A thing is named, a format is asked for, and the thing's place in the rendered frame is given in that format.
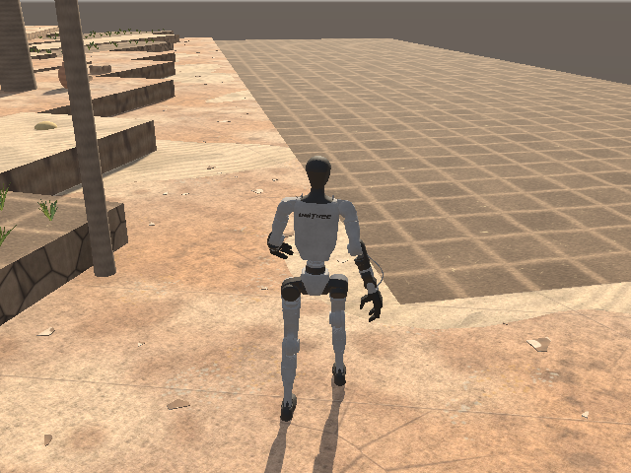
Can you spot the robot right foot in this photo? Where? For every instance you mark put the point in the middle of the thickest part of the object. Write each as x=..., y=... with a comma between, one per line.
x=339, y=378

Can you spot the robot torso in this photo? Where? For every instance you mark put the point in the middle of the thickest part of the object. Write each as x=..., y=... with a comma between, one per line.
x=316, y=227

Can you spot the robot right hand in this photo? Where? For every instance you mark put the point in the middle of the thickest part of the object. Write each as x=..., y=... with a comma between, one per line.
x=377, y=301

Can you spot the left robot forearm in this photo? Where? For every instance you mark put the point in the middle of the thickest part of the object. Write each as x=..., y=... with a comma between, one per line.
x=272, y=247

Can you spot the robot left hand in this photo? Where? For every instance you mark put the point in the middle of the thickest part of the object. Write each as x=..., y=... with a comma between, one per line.
x=285, y=248

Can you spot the right robot forearm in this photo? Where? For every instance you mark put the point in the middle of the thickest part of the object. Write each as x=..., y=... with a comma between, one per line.
x=366, y=271

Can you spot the robot right upper arm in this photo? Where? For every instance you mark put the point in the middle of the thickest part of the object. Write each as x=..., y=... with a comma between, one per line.
x=347, y=210

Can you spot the robot left upper arm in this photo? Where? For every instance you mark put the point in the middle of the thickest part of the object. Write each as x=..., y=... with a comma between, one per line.
x=284, y=209

